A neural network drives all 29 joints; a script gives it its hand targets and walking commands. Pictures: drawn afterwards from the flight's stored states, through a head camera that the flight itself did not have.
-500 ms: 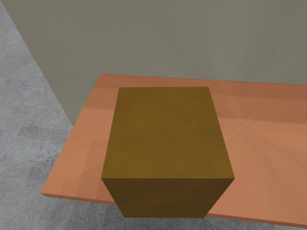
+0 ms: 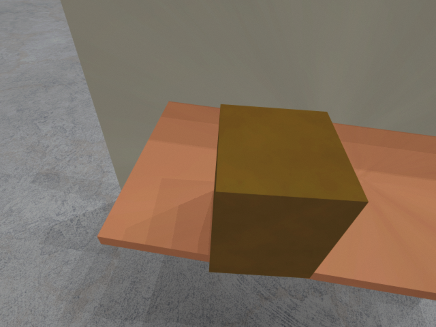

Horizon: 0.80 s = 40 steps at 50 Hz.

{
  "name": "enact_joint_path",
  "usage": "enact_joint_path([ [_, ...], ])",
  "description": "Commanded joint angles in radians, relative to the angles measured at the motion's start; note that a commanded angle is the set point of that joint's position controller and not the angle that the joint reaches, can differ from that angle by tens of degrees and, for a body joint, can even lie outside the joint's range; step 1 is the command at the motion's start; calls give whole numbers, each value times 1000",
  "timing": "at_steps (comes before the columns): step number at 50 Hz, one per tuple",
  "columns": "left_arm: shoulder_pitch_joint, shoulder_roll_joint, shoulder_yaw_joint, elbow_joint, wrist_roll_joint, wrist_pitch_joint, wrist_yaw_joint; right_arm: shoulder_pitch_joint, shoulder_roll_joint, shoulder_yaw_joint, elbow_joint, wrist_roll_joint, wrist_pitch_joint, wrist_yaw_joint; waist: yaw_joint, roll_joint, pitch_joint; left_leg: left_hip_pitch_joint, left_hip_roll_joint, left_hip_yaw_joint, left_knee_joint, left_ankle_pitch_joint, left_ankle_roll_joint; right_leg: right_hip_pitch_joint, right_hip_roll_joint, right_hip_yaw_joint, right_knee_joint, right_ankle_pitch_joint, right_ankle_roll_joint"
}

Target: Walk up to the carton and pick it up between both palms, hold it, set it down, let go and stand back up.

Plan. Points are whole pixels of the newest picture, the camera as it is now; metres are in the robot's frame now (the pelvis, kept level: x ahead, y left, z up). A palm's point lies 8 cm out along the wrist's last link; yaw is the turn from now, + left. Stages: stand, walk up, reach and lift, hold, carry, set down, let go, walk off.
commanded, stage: walk up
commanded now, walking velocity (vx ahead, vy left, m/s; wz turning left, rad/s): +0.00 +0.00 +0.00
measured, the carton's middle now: (266, 194) +0.36 -0.09 +0.09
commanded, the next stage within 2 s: none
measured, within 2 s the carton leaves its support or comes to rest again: neither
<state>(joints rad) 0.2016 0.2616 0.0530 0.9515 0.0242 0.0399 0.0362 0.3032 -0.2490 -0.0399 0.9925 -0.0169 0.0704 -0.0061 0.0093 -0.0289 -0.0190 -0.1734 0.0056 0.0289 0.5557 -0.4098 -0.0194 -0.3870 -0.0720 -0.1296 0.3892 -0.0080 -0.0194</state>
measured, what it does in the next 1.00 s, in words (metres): steps on the spot: left foot, then right foot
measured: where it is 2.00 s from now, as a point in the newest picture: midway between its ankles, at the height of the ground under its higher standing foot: outside the picture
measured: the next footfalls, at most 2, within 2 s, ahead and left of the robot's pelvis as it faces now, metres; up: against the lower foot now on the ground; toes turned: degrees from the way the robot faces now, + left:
left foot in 0.02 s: -0.01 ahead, +0.12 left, +0.00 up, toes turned +1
right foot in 0.70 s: +0.18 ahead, -0.16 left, +0.00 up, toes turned -7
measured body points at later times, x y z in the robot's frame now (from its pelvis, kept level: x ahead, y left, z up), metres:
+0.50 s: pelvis +0.02 +0.03 +0.02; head +0.03 +0.05 +0.47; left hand +0.05 +0.28 -0.15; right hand -0.07 -0.18 -0.12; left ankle -0.05 +0.12 -0.73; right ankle -0.01 -0.10 -0.67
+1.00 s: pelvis +0.05 -0.07 +0.01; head +0.08 -0.12 +0.46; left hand +0.05 +0.20 -0.10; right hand +0.09 -0.33 -0.17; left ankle +0.06 +0.14 -0.62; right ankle +0.14 -0.15 -0.73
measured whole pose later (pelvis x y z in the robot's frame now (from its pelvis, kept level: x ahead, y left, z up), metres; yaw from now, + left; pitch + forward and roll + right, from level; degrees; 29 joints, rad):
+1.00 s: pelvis +0.05 -0.07 +0.01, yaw -2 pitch -2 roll +6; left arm 0.29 0.19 0.03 1.05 0.01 0.02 0.05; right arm 0.20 -0.29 -0.08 1.02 -0.03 0.08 0.00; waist 0.03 0.03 0.11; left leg -0.49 -0.02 -0.08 1.14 -0.39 -0.05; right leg -0.30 -0.10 -0.06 0.44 -0.10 -0.04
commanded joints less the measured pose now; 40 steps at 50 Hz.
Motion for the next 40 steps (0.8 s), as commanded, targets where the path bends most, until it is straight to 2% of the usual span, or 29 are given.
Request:
enact_joint_path([
  [1,188,14,11,5,-20,38,-12,63,-114,8,-6,-4,-40,-1,27,380,210,-222,351,-407,-542,-441,57,-163,63,117,330,-473,16],
  [2,115,47,26,-14,-16,47,-13,25,-133,7,-9,-6,-48,-4,14,418,265,-401,358,-424,-586,-436,95,-103,64,178,390,-413,5],
  [4,92,45,27,11,-35,34,-36,-48,-25,40,-1,1,-72,-5,35,281,300,-349,195,-219,-537,-138,14,-52,75,216,432,-282,-6],
  [5,157,35,27,48,-29,28,-47,-85,-27,34,-2,-2,-78,-12,78,244,245,-217,139,-113,-489,28,-14,-74,104,199,465,-258,-5],
  [7,243,15,17,106,-21,16,-41,-43,-69,23,-3,11,-100,-20,77,192,133,12,145,-55,-408,234,-35,-130,116,159,485,-233,8],
  [9,189,0,4,111,-18,6,-31,100,-25,40,38,19,-116,-16,7,177,52,95,163,-99,-359,332,-20,-88,88,161,445,-227,18],
  [11,123,-9,-5,100,-20,-2,-23,178,7,53,78,18,-120,-26,-29,177,23,186,184,-113,-285,579,1,-99,68,152,387,-254,34],
  [13,122,-29,-20,107,-21,-6,-14,176,-10,53,86,14,-119,-40,-36,210,-8,288,204,-93,-217,821,30,-111,61,133,315,-303,48],
  [14,113,9,-5,102,-16,-13,-13,269,-75,23,93,-1,-122,-36,-93,243,-65,423,275,-201,-253,462,59,-224,67,72,409,-372,62],
  [16,28,20,-4,90,-3,-15,-14,310,-73,19,108,-4,-114,-35,-134,213,-1,413,353,-328,-326,140,109,-294,13,99,400,-401,79],
  [17,-1,25,1,94,2,-17,-18,310,-55,19,117,-5,-115,-35,-138,158,56,398,377,-360,-343,178,124,-331,0,110,414,-391,82],
  [18,6,26,6,102,7,-19,-22,308,-57,17,116,-8,-119,-39,-131,93,92,384,399,-372,-333,321,136,-348,0,113,445,-380,85],
  [20,24,-17,-1,119,9,-27,-30,308,-35,19,131,-7,-130,-42,-105,58,128,339,390,-341,-320,478,154,-342,0,104,487,-378,83],
  [22,43,-45,-6,125,7,-29,-34,290,-32,18,137,-9,-138,-40,-79,60,138,271,366,-299,-320,469,173,-308,0,99,498,-367,83],
  [23,40,-66,-10,118,0,-30,-39,270,-25,18,144,-6,-140,-34,-55,123,126,219,329,-250,-351,321,174,-266,-7,97,476,-360,75],
  [24,33,-38,-2,116,2,-25,-41,262,-37,13,134,-15,-141,-36,-64,97,152,207,342,-261,-351,350,172,-285,-2,93,489,-327,83],
  [25,18,-53,-6,105,-4,-28,-42,244,-11,19,144,-13,-143,-31,-41,166,156,138,297,-198,-363,305,163,-235,-8,92,454,-301,79],
  [26,-5,-46,-3,97,-4,-28,-44,239,7,23,148,-16,-144,-28,-44,184,174,93,282,-182,-365,306,160,-205,-5,79,430,-271,80],
  [27,-21,-49,-5,89,-11,-28,-43,220,32,32,145,-17,-147,-26,-34,198,188,37,251,-133,-353,392,153,-153,-5,76,378,-232,77],
  [29,-36,-64,-18,63,-31,-37,-35,176,55,47,152,5,-142,-37,4,247,209,-10,159,-26,-233,917,137,-18,40,47,248,-186,58],
  [31,6,-49,-17,84,-25,-48,-29,222,5,33,171,1,-140,-31,-14,233,122,4,145,-6,-187,851,131,89,75,-3,163,-100,43],
  [32,45,-32,-13,97,-22,-52,-25,226,-20,27,175,1,-137,-30,1,214,83,-33,138,-2,-150,739,125,188,73,-9,112,-26,39],
  [34,160,46,12,130,-14,-73,-18,257,-2,33,187,9,-132,-31,51,80,-18,-142,71,1,3,360,87,474,-8,66,28,218,38],
  [35,210,112,30,134,-1,-89,-14,288,28,41,181,15,-130,-35,66,-80,-95,-247,18,10,150,-47,50,626,-180,229,47,488,16],
  [36,254,163,40,130,4,-94,-8,318,15,29,179,18,-114,-44,75,-137,-177,-239,0,12,299,-229,26,648,-338,387,43,565,-16],
  [37,236,214,49,125,-12,-80,5,302,-29,-2,167,13,-86,-45,73,-195,-177,-240,7,-26,423,-238,11,550,-444,515,4,468,-107],
  [38,170,149,34,114,-18,-71,4,254,-39,-8,161,7,-71,-41,56,-188,-112,-218,38,-63,438,-191,6,422,-400,514,-52,289,-121],
  [39,136,84,9,96,-20,-69,4,207,-30,-7,155,5,-58,-31,43,-128,-22,-210,52,-91,441,-168,9,303,-359,468,-93,197,-90],
  [40,146,93,11,82,-21,-60,17,163,-32,-18,147,-4,-41,-20,43,-69,34,-251,45,-104,511,-158,2,244,-371,469,-103,206,-57],
])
